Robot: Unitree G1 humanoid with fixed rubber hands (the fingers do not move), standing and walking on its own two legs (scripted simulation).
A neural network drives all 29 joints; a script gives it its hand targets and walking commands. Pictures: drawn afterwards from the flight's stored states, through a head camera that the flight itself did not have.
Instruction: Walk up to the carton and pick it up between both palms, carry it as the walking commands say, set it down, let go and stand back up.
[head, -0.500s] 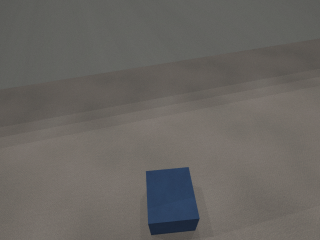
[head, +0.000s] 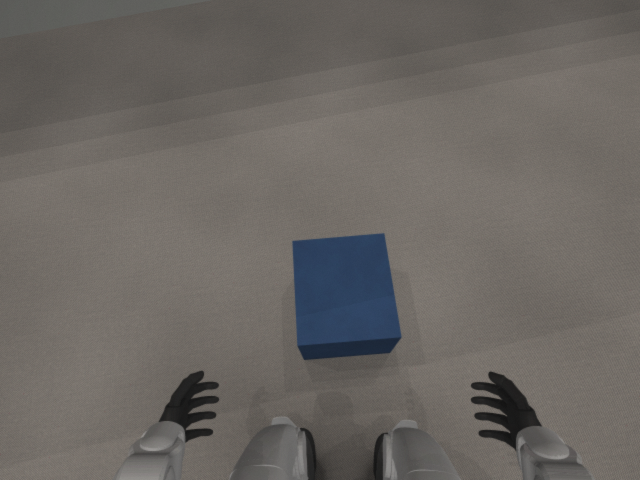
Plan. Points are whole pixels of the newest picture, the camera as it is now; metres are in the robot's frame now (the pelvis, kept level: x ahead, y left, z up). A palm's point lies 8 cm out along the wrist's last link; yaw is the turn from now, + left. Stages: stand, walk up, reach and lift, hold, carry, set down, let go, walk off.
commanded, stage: reach and lift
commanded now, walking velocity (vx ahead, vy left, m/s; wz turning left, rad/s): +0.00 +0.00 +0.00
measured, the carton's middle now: (342, 298) +0.52 -0.01 -0.63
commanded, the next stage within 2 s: none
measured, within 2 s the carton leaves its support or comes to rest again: neither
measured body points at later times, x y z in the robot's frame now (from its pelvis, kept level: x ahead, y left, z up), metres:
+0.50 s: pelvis -0.06 +0.00 -0.05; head +0.16 +0.00 +0.34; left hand +0.33 +0.21 -0.16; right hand +0.34 -0.20 -0.16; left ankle +0.04 +0.10 -0.70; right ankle +0.03 -0.12 -0.70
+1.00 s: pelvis -0.04 -0.01 -0.07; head +0.27 -0.01 +0.25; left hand +0.46 +0.20 -0.19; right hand +0.48 -0.22 -0.19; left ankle +0.04 +0.10 -0.70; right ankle +0.03 -0.12 -0.70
